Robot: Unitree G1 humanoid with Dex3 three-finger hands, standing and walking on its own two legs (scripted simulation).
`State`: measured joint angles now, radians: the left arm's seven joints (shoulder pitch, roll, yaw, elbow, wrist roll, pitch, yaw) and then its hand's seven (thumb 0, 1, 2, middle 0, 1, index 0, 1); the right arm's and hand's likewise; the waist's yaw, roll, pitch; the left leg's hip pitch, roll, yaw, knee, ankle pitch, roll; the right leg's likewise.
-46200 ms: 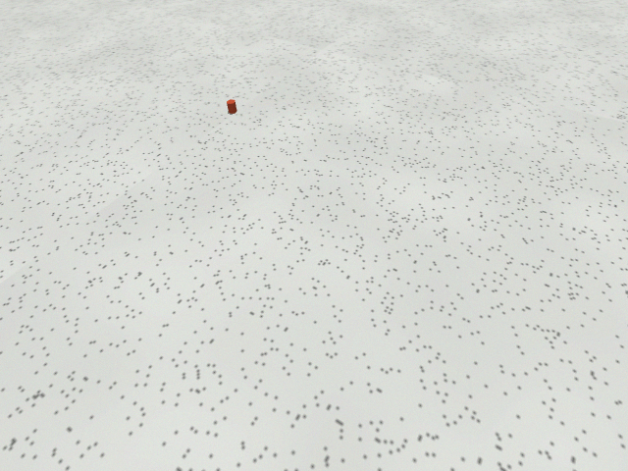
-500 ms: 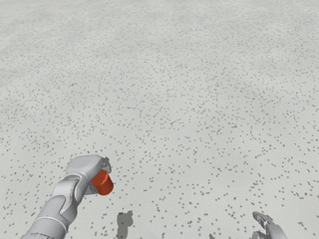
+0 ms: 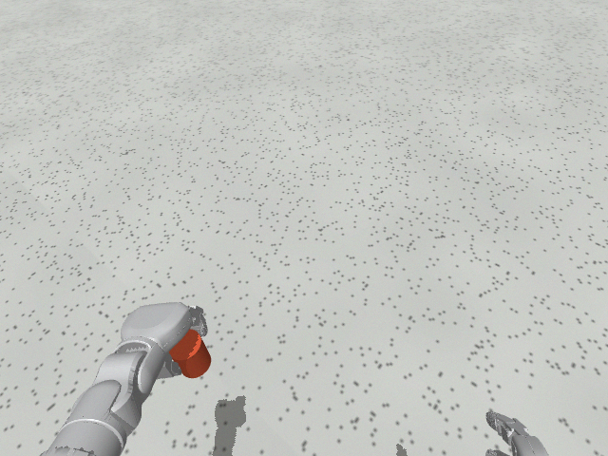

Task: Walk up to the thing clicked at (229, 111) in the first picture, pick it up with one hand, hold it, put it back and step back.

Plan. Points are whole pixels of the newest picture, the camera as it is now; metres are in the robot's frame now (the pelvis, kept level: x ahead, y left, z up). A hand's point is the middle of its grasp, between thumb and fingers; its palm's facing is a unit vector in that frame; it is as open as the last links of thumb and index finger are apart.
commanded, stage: crouch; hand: left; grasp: from above
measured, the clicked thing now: (190, 353) +0.31 +0.21 -0.10
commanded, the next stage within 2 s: lower in 1.82 s
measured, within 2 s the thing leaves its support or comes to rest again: neither
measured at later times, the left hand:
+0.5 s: hand (198, 366) +0.35 +0.25 -0.27, palm faces -0.41 +0.04 -0.91, open 7.8 cm
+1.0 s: hand (218, 380) +0.40 +0.27 -0.48, palm faces -0.43 -0.01 -0.90, open 7.7 cm
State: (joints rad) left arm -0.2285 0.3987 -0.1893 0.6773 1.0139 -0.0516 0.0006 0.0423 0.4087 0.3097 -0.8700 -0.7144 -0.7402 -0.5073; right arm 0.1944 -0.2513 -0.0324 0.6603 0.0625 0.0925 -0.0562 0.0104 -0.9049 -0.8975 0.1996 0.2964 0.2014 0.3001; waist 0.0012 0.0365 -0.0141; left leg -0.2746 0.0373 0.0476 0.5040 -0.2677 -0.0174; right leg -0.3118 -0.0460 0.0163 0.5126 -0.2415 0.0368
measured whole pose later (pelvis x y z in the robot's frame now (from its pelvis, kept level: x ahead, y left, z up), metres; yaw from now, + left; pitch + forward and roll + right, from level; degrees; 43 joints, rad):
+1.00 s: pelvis -0.08 +0.01 -0.33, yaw -1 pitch +38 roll -6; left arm -0.93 0.65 0.06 1.32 1.26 -0.17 0.33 0.05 0.40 0.31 -0.88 -0.64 -0.77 -0.47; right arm 0.19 -0.26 0.00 0.72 -0.10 -0.06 0.07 0.00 -0.91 -0.90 0.20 0.30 0.20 0.30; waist -0.22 0.02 -0.14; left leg -2.04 0.01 -0.09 2.05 -0.69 -0.01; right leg -2.00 -0.05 -0.01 1.97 -0.64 0.06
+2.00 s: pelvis -0.09 +0.02 -0.43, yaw -5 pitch +36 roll -11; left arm -1.12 0.90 0.11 1.50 1.33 -0.22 0.32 0.06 0.41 0.31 -0.93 -0.61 -0.77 -0.44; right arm 0.20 -0.30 0.12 0.67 -0.15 -0.03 0.15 0.00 -0.92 -0.90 0.20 0.30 0.20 0.30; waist -0.32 0.00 0.01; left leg -2.32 0.00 -0.16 2.39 -0.70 0.00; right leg -2.24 -0.03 -0.03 2.25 -0.64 0.07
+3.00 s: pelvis -0.09 +0.02 -0.46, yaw -10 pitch +30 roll -15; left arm -1.15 1.09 0.17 1.66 1.38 -0.24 0.46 0.10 0.44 0.26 -0.97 -0.58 -0.79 -0.41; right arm 0.16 -0.35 0.25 0.61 -0.22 -0.11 0.18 0.00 -0.91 -0.90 0.20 0.30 0.20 0.30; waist -0.40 -0.10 0.15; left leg -2.38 0.00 -0.24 2.54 -0.72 0.01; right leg -2.27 0.01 -0.09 2.33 -0.62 0.06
